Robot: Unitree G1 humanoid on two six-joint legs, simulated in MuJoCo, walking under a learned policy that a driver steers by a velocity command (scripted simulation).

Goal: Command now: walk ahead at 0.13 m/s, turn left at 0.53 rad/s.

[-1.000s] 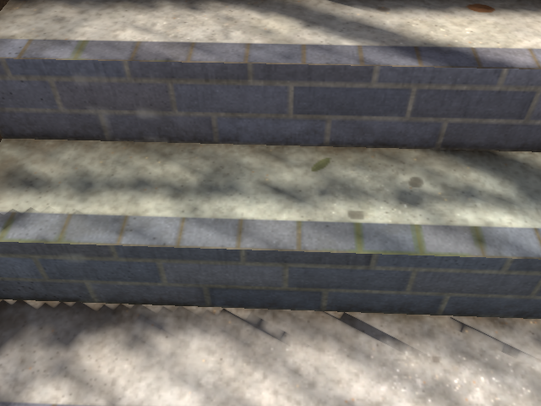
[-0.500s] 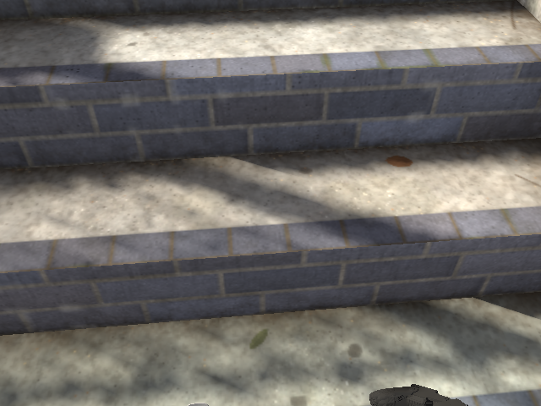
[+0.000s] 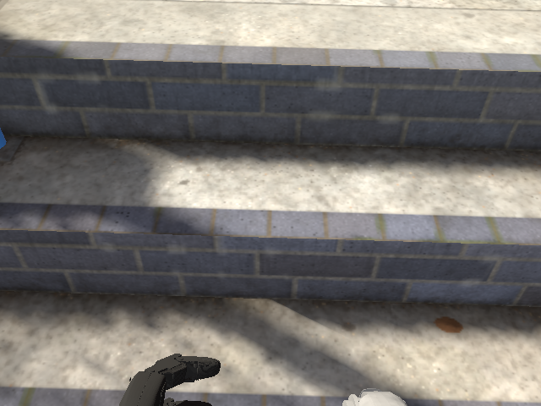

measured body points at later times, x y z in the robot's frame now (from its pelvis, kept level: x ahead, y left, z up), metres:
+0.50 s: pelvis +0.10 -0.02 +0.15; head +0.10 -0.01 +0.60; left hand +0.16 +0.21 +0.02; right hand +0.29 -0.22 +0.04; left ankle +0.16 +0.11 -0.54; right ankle +0.17 -0.12 -0.56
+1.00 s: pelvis +0.12 -0.05 +0.16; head +0.13 -0.06 +0.61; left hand +0.32 +0.16 +0.06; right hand +0.30 -0.32 +0.09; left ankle +0.16 +0.10 -0.55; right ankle +0.14 -0.14 -0.56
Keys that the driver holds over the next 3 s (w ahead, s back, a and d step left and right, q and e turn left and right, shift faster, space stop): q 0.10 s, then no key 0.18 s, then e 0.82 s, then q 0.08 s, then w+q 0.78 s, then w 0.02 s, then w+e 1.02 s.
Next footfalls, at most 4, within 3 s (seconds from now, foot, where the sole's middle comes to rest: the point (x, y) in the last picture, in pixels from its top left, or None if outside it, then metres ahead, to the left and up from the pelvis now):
0.06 right None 0.21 -0.12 -0.60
0.52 left None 0.20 0.11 -0.60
0.98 right None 0.18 -0.15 -0.60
1.54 left None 0.23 0.07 -0.60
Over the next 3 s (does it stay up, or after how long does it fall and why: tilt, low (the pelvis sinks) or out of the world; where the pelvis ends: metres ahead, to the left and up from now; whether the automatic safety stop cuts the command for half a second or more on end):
stays up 0.97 0.03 0.64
